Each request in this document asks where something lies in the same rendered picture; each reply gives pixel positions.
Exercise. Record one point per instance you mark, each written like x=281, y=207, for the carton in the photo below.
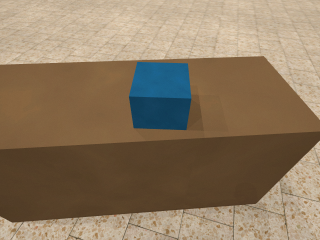
x=160, y=96

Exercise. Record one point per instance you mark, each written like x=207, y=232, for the pedestal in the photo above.
x=68, y=147

